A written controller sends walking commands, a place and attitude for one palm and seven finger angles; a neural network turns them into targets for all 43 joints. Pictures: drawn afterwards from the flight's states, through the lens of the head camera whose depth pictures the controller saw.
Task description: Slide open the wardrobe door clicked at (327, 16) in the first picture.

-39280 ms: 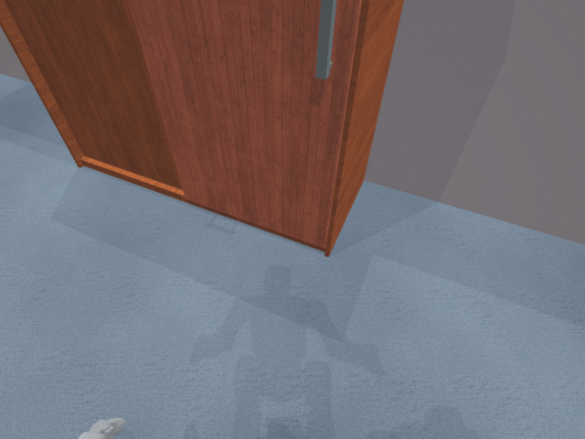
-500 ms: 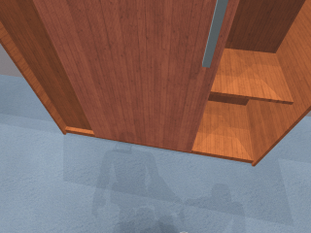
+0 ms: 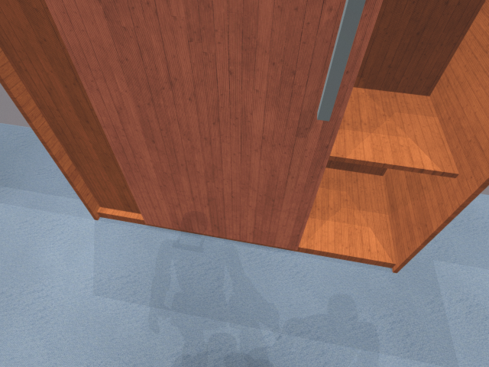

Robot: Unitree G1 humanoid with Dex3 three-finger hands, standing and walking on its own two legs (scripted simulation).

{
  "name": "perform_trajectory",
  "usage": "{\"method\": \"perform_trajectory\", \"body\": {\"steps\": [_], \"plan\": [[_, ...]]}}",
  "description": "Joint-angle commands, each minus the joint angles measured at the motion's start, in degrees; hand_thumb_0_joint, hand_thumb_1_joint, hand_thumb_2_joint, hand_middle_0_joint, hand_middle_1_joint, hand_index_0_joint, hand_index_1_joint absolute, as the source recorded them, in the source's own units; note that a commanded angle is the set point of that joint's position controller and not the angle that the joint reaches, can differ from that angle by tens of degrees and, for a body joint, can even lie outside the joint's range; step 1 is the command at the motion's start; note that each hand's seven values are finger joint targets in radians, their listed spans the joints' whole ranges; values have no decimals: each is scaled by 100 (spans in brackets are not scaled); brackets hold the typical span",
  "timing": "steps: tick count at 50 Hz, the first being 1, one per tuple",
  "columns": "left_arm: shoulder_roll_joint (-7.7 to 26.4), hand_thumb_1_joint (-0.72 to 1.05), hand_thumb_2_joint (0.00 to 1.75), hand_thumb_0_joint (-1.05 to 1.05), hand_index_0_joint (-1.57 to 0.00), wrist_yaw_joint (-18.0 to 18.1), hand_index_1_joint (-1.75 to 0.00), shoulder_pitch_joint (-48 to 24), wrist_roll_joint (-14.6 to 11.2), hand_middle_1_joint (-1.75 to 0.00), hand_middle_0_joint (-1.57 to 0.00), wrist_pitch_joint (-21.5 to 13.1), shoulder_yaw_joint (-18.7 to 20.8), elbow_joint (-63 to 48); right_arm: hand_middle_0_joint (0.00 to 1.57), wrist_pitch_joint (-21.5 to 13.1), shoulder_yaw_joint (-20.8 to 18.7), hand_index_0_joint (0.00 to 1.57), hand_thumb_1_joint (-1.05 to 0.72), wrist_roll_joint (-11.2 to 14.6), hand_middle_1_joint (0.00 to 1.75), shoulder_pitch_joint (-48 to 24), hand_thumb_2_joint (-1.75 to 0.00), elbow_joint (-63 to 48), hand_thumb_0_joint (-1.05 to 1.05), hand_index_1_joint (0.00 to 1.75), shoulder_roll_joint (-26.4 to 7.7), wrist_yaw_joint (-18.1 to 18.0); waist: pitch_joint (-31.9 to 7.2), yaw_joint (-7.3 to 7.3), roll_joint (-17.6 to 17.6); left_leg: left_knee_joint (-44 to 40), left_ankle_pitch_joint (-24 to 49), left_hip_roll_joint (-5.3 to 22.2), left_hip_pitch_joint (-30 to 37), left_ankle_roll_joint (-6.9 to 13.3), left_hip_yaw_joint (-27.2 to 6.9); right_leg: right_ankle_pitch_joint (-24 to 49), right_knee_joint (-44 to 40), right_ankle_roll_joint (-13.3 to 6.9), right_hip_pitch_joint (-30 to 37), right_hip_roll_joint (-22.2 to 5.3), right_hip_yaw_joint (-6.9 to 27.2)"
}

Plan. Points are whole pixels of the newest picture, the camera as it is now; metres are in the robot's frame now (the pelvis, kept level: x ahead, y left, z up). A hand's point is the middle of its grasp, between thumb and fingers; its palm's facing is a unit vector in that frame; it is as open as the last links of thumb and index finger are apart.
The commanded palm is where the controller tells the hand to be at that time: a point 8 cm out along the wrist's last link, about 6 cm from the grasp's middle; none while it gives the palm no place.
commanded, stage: let the arm hang, fingers relaxed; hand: right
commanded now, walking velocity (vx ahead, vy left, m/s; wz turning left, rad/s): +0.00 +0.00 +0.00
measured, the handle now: (337, 57) +0.66 -0.14 +0.18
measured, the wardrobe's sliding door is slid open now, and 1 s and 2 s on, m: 0.43 0.43 0.43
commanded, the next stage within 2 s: look to check the result in 0.06 s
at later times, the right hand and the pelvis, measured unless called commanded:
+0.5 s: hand out of the picture +0.03 -0.16 -0.17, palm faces +0.00 +0.98 -0.21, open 7.3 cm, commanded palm none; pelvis +0.03 +0.02 +0.00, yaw +1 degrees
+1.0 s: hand out of the picture +0.04 -0.15 -0.17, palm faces +0.00 +0.98 -0.20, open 7.3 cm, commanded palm none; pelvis +0.03 +0.03 +0.00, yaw +1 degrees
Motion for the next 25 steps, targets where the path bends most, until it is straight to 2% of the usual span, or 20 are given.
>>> {"method": "perform_trajectory", "body": {"steps": [1, 2, 4, 6, 10, 13, 21, 25], "plan": [[758, 90, 90, 0, -20, 38, -30, 237, -12, -30, -20, -111, 138, -194, 20, -102, -93, 20, -90, 22, 30, 455, -90, -61, 0, 30, -680, -99, -489, -19, 150, -481, 1036, 570, -184, 159, -469, 880, -192, -107, 868, -725, 584], [715, 90, 90, 0, -20, 45, -30, 228, -11, -30, -20, -113, 130, -166, 20, -104, -86, 20, -90, 31, 30, 390, -90, -61, 0, 30, -644, -109, -446, 13, 186, -482, 1167, 585, -177, 158, -473, 993, -185, -98, 875, -736, 566], [701, 90, 90, 0, -20, 49, -30, 187, -12, -30, -20, -100, 111, -127, 20, -94, -79, 20, -90, 37, 30, 391, -90, -28, 0, 30, -630, -120, -332, 8, 122, -514, 1147, 592, -201, 148, -468, 993, -201, -92, 892, -735, 555], [730, 90, 90, 0, -20, 49, -30, 127, -17, -30, -20, -83, 108, -108, 20, -92, -72, 20, -90, 27, 30, 428, -90, -6, 0, 30, -642, -130, -226, -6, 213, -569, 1164, 573, -232, 140, -494, 991, -170, -79, 894, -738, 515], [683, 90, 90, 0, -20, 57, -30, 93, -11, -30, -20, -64, 72, -35, 20, -70, -62, 20, -90, 42, 30, 432, -90, 52, 0, 30, -603, -129, -12, -2, 46, -651, 924, 571, -251, 155, -508, 753, -264, -66, 834, -724, 516], [688, 90, 90, 0, -20, 59, -30, 88, -9, -30, -20, -54, 72, -2, 20, -77, -60, 20, -90, 44, 30, 459, -90, 64, 0, 30, -613, -137, -46, 3, 153, -677, 1039, 586, -199, 154, -510, 808, -217, -53, 891, -721, 477], [702, 90, 90, 0, -20, 76, -30, 122, -22, -30, -20, -58, 59, 32, 20, -95, -66, 20, -90, 47, 30, 570, -90, 76, 0, 30, -628, -156, -237, -17, 165, -671, 1449, 588, -10, 142, -539, 1066, -107, -50, 1035, -738, 411], [652, 90, 90, 0, -20, 90, -30, 152, -15, -30, -20, -51, 43, 80, 20, -77, -63, 20, -90, 61, 30, 583, -90, 103, 0, 30, -585, -154, -60, -19, 56, -703, 1371, 580, -36, 163, -553, 975, -159, -41, 973, -741, 386]]}}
